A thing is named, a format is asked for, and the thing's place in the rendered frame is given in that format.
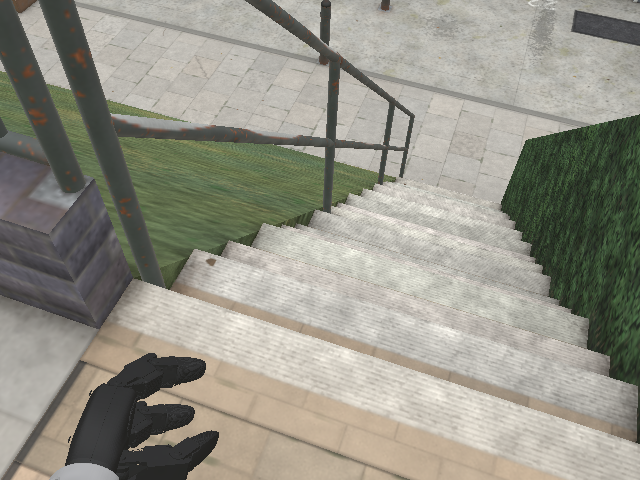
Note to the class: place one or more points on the robot left hand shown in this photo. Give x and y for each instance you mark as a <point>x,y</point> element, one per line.
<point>113,421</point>

